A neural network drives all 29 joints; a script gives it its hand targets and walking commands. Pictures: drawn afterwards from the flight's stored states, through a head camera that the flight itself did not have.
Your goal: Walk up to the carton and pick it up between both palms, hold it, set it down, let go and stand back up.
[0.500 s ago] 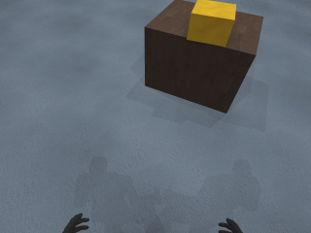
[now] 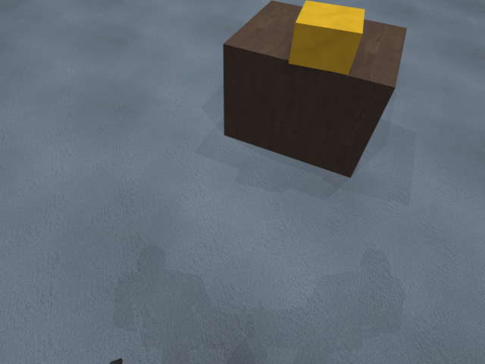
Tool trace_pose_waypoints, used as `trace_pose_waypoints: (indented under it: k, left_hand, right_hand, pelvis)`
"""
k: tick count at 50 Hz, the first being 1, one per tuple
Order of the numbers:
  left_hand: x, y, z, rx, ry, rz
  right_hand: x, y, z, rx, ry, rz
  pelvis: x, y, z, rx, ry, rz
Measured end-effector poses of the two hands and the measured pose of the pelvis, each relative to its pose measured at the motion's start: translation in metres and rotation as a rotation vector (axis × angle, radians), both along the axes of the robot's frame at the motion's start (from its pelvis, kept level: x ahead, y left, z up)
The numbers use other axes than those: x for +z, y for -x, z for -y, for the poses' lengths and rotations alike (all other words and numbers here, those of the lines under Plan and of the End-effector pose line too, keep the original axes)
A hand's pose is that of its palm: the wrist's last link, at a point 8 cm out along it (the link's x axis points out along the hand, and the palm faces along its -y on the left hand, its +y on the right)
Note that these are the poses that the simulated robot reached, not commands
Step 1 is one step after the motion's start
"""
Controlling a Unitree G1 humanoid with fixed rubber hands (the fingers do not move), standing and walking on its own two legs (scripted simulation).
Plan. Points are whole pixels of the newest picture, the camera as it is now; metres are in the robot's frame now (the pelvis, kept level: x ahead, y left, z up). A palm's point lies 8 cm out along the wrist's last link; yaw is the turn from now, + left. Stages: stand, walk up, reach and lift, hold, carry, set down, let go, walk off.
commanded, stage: stand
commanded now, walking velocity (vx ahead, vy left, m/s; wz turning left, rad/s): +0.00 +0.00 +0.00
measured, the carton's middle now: (326, 36) +1.39 -0.36 -0.10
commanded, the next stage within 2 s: none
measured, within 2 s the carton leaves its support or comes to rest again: neither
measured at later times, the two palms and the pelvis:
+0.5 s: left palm out of the picture +0.01 +0.22 -0.14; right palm out of the picture +0.01 -0.22 -0.13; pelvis -0.01 +0.00 +0.01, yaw +0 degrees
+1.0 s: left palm out of the picture -0.03 +0.20 -0.14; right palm out of the picture -0.03 -0.21 -0.14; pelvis -0.01 +0.00 +0.01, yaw +0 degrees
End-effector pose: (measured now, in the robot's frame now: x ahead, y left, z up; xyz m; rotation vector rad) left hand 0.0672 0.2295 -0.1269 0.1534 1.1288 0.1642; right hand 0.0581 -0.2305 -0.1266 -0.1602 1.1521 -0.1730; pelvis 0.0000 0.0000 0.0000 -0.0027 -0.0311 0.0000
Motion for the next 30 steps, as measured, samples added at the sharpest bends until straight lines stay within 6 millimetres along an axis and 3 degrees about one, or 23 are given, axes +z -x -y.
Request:
trace_pose_waypoints:
  k: [10,30]
  left_hand:
    - [-0.005,0.030,-0.004,0.029,0.000,-0.094]
    - [-0.011,0.058,0.008,0.046,0.029,-0.183]
  right_hand:
    - [-0.003,0.025,-0.001,-0.009,0.001,-0.082]
    - [-0.009,0.051,-0.012,-0.030,-0.027,-0.167]
  pelvis:
    - [0.003,0.004,-0.001,0.004,0.001,0.004]
    - [0.007,0.006,-0.002,0.002,-0.003,0.024]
